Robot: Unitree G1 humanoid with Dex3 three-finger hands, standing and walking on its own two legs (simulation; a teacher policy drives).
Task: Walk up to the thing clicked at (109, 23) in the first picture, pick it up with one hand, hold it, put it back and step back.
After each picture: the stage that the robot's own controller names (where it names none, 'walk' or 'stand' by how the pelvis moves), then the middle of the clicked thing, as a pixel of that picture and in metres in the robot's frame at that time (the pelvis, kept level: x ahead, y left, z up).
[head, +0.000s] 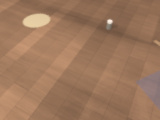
stand; (109, 24) +1.73 -0.34 -0.72
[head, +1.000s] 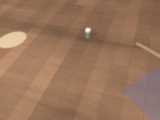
walk; (88, 33) +1.60 +0.05 -0.69
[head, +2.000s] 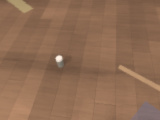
walk; (59, 61) +1.02 +0.33 -0.72
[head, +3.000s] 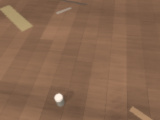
walk; (59, 100) +0.62 +0.27 -0.72
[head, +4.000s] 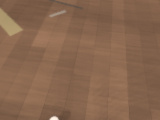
stand; out of the picture +0.40 +0.21 -0.70
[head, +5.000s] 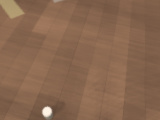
walk; (47, 113) +0.40 +0.23 -0.71
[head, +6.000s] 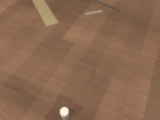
stand; (64, 114) +0.48 +0.17 -0.70
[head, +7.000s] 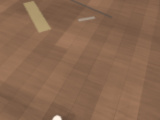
stand; out of the picture +0.44 +0.20 -0.73
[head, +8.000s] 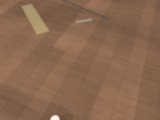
stand; out of the picture +0.46 +0.21 -0.73
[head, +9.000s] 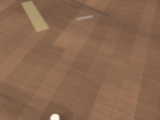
stand; out of the picture +0.45 +0.22 -0.73
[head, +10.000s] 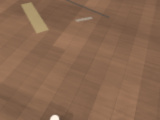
stand; out of the picture +0.45 +0.22 -0.73
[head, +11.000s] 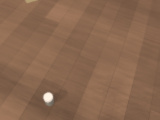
go down; (49, 99) +0.47 +0.22 -0.66
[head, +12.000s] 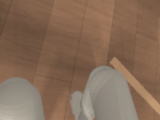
go down; out of the picture +0.53 +0.26 -0.29
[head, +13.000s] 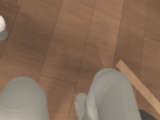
close in; out of the picture +0.53 +0.26 -0.29
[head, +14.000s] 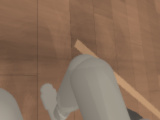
close in; out of the picture +0.51 +0.32 -0.24
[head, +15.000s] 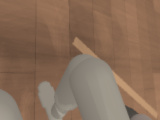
close; out of the picture +0.50 +0.31 -0.25
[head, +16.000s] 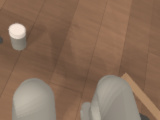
lift; (18, 37) +0.54 +0.25 -0.30
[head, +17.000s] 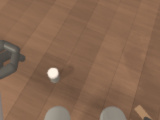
lift; (54, 75) +0.52 +0.18 -0.52
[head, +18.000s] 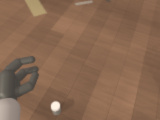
hold; (56, 108) +0.48 +0.18 -0.67
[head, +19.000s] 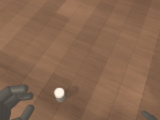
stand; (60, 95) +0.49 +0.17 -0.60
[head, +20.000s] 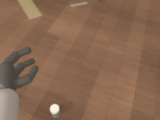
stand; (55, 111) +0.47 +0.18 -0.67
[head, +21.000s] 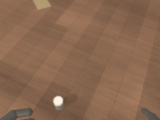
hold; (58, 103) +0.48 +0.17 -0.62
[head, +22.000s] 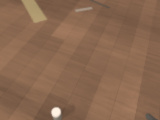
hold; (56, 114) +0.47 +0.17 -0.65
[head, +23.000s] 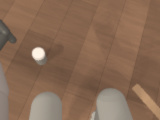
crouch; (39, 56) +0.53 +0.20 -0.42
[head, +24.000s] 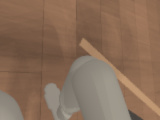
lower; out of the picture +0.52 +0.29 -0.24
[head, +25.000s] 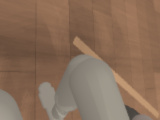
lower; out of the picture +0.51 +0.30 -0.24
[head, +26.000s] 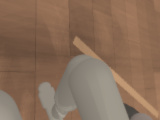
lower; out of the picture +0.51 +0.30 -0.24
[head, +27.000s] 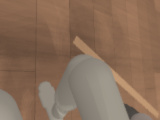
lower; out of the picture +0.51 +0.30 -0.25
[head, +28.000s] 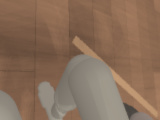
loosen; out of the picture +0.51 +0.30 -0.25
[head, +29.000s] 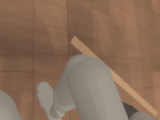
withdraw; out of the picture +0.60 +0.32 -0.27
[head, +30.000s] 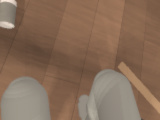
walk; (7, 13) +0.63 +0.26 -0.31
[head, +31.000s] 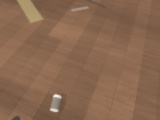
stand; (55, 103) +0.57 +0.17 -0.67
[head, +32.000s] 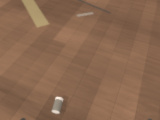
stand; (57, 105) +0.59 +0.19 -0.69
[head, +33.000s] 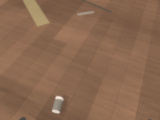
stand; (57, 104) +0.58 +0.19 -0.69
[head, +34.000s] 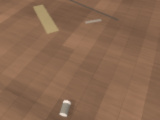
stand; (65, 108) +0.60 +0.18 -0.75
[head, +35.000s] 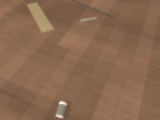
stand; (61, 109) +0.57 +0.19 -0.75
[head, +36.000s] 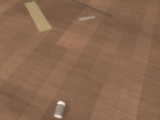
walk; (59, 109) +0.56 +0.20 -0.75
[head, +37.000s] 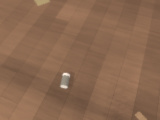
walk; (65, 80) +0.66 +0.19 -0.74
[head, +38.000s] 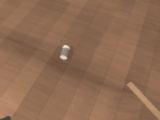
walk; (64, 52) +0.92 +0.17 -0.72
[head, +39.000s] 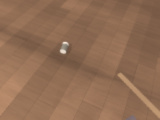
stand; (64, 47) +1.20 +0.19 -0.73
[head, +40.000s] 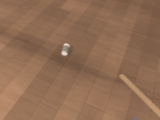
stand; (65, 49) +1.17 +0.19 -0.74
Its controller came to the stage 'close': yes
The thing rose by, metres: 0.01
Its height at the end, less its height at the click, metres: -0.02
